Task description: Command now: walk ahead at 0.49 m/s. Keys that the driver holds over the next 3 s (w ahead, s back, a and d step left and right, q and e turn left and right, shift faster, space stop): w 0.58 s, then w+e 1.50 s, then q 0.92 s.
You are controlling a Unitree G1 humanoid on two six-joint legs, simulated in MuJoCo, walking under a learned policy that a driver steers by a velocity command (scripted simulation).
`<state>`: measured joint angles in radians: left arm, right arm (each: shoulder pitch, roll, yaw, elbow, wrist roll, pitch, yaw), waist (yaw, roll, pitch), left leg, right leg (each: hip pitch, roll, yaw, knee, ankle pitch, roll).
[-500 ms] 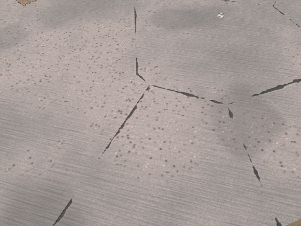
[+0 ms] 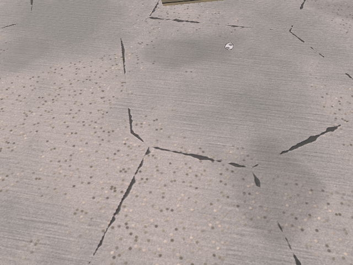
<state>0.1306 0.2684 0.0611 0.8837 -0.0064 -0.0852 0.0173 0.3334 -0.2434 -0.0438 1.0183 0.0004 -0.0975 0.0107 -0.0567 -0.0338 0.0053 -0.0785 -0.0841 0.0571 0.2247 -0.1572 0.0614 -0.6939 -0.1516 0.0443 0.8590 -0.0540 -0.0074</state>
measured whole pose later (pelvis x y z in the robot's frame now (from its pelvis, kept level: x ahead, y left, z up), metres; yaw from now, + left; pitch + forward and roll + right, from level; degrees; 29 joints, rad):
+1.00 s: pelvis +0.57 -0.02 +0.00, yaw -10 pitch +0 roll +2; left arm 0.23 0.28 0.09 0.88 -0.03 -0.04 0.02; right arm 0.25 -0.24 -0.07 0.96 -0.02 -0.11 0.00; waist -0.03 -0.05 0.02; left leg -0.15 -0.01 0.16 0.32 -0.17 0.04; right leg -0.64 -0.12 0.05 1.09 -0.23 -0.03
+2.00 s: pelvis +1.09 -0.24 -0.01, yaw -45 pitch +1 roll +2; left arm 0.26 0.31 0.09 0.69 -0.03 -0.02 0.01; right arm 0.24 -0.26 -0.07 0.84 -0.01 -0.10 0.01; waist -0.03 -0.05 0.02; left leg -0.20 -0.02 0.10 0.37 -0.19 0.02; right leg -0.61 -0.07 0.06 1.13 -0.31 -0.01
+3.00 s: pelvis +1.24 -0.40 +0.00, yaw -26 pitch +3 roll -3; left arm 0.07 0.30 0.10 0.80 0.00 0.01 0.04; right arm 0.20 -0.31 -0.07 0.68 0.01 0.03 -0.04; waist -0.01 -0.01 0.03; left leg -0.31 -0.05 -0.10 0.46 -0.19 0.05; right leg -0.50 0.02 0.08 0.84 -0.33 0.08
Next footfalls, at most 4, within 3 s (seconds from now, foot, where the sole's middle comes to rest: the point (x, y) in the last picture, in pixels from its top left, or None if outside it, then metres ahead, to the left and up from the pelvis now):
0.22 right None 0.31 -0.16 -0.78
0.76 left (156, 238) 0.62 0.08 -0.78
1.30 right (225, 185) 0.85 -0.23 -0.78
1.78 left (206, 127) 1.20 -0.19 -0.78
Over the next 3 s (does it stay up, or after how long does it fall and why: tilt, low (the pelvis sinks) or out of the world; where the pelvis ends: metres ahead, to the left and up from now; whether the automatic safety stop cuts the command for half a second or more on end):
stays up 1.24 -0.40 0.00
